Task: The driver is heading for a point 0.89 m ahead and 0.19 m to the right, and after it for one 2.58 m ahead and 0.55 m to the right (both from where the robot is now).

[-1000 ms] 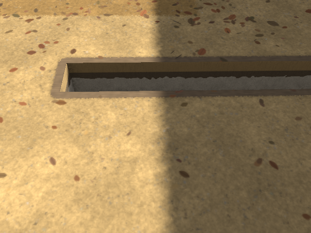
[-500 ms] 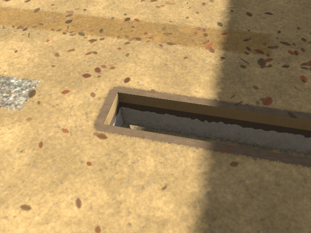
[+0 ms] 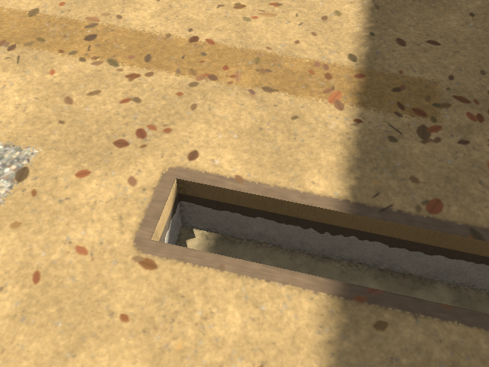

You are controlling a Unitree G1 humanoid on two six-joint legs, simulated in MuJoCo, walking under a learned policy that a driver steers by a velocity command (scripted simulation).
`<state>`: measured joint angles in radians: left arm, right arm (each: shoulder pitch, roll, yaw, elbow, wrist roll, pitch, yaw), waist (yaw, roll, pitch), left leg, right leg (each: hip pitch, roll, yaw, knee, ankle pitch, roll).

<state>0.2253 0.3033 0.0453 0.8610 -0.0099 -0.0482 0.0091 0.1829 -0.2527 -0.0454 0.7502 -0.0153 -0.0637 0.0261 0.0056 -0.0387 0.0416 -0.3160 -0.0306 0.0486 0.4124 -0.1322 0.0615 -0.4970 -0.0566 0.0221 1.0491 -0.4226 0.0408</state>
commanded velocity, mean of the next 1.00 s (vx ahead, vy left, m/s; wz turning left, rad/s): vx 0.35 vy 0.00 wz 0.01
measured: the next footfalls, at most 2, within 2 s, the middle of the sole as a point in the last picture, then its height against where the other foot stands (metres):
right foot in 0.20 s outside the picture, level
right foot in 0.90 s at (300, 353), level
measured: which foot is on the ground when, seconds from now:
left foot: down 0.00-0.90, up 0.92-1.00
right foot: up 0.00-0.18, down 0.20-0.48, up 0.50-0.88, down 0.90-1.00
